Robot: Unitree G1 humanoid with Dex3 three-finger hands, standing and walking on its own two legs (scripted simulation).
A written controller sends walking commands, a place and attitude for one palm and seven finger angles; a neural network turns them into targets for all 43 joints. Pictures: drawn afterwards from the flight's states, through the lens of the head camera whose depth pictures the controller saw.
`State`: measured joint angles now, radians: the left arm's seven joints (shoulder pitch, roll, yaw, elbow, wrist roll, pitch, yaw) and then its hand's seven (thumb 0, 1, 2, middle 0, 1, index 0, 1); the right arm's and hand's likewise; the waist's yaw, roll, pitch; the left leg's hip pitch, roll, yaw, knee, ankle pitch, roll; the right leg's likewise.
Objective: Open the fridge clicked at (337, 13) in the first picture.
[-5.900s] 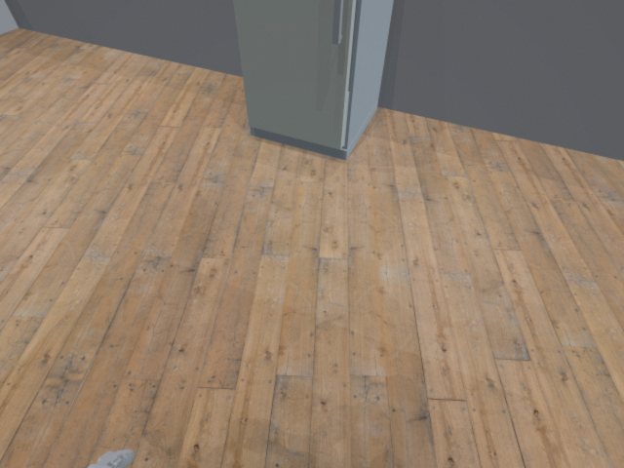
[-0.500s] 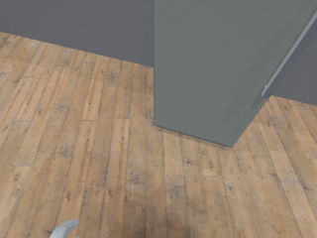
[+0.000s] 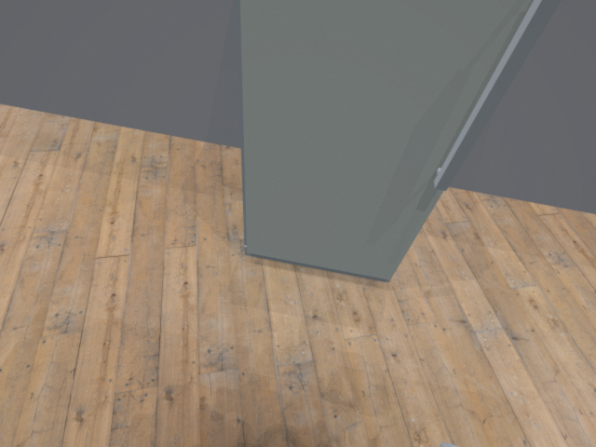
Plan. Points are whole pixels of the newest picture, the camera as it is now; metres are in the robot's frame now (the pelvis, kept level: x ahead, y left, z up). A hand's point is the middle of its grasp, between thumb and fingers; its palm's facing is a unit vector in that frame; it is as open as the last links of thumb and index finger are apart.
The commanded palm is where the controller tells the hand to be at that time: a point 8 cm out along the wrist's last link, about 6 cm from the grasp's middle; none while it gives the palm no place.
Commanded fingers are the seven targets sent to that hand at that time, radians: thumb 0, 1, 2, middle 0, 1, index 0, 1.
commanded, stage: take the last steps up to it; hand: right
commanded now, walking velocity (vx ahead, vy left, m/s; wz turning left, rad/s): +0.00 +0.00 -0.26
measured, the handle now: (486, 96) +0.74 -0.31 +0.11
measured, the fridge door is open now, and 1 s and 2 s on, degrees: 0 0 0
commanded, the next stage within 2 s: come to a stop and stand still in 1.12 s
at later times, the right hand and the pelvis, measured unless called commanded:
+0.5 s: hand out of the picture -0.06 -0.24 -0.17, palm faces +0.19 +0.96 -0.20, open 7.4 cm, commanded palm none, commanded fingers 0.00 -0.90 -0.90 0.20 0.30 0.20 0.30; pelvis +0.02 -0.05 +0.01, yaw -5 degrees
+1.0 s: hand (426, 363) +0.30 -0.22 -0.16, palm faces +0.08 +0.98 -0.19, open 7.4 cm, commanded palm none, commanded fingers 0.00 -0.90 -0.90 0.20 0.30 0.20 0.30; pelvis +0.20 -0.04 -0.01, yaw -5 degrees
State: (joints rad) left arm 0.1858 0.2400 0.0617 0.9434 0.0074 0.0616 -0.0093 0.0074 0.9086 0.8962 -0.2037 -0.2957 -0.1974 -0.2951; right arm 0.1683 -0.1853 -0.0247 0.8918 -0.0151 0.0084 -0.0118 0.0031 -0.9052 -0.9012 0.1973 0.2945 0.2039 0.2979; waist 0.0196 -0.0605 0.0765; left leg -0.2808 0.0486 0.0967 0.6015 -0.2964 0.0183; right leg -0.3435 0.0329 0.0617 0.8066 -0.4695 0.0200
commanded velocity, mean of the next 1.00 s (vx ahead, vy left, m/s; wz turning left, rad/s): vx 0.27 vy -0.02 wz -0.04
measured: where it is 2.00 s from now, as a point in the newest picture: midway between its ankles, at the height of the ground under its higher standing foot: (293, 440)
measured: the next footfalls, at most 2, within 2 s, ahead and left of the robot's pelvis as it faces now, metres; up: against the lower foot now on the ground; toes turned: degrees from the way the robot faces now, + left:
right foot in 0.42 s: +0.03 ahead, -0.16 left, +0.00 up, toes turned -12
left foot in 0.92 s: +0.32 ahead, +0.05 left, +0.00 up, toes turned +3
